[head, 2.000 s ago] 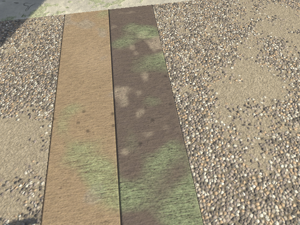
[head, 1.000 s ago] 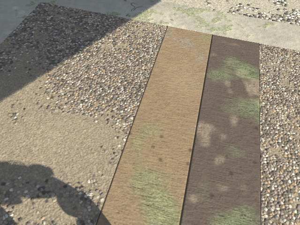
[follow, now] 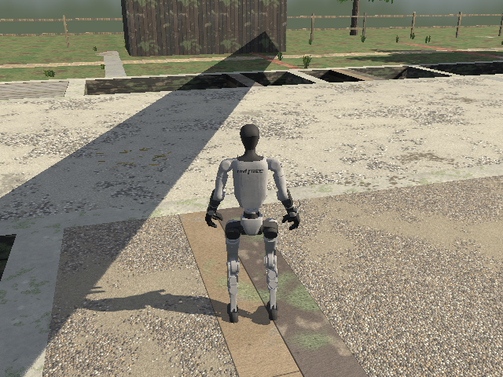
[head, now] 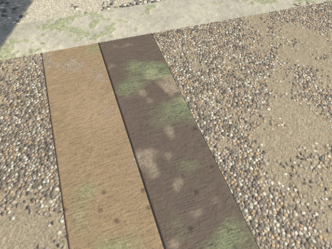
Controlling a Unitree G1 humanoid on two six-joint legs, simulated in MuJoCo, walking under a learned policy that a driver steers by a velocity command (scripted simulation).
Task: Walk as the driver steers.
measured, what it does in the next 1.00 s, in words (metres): walks ahead, turning left: right foot, then left foot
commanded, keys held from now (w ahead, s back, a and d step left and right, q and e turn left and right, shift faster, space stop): no key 0.10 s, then q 0.22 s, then w+q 0.54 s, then w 0.12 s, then w+e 0.02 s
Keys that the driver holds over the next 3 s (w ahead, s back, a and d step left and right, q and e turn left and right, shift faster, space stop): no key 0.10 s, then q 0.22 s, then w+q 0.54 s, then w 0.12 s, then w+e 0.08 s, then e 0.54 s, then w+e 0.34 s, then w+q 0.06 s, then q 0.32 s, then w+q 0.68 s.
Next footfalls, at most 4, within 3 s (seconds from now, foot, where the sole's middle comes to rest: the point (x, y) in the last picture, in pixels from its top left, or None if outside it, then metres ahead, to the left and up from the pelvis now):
0.08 right None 0.03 -0.13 -0.78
0.52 left None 0.00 0.10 -0.78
0.98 right None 0.41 0.01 -0.78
1.40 left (93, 242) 0.49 0.28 -0.78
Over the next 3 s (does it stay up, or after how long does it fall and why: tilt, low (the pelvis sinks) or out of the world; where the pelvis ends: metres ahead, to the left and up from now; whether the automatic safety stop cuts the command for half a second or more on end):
stays up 0.83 0.09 0.01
